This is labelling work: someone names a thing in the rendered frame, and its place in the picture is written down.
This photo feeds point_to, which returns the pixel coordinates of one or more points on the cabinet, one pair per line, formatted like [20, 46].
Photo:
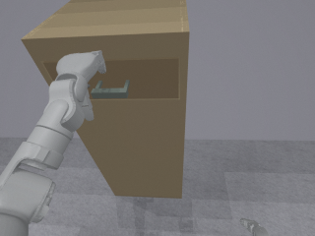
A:
[136, 143]

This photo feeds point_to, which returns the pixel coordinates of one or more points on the drawer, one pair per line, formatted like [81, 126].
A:
[150, 77]

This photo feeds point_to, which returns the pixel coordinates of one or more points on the left robot forearm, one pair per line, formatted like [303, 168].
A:
[62, 116]

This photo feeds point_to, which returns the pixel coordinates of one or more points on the right robot hand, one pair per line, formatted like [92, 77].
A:
[254, 227]

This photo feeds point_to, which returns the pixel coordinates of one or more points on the left robot upper arm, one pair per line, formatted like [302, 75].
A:
[24, 199]

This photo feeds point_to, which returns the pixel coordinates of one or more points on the left robot hand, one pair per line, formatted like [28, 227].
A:
[85, 64]

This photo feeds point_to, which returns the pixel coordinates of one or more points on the handle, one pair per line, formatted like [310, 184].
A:
[99, 92]

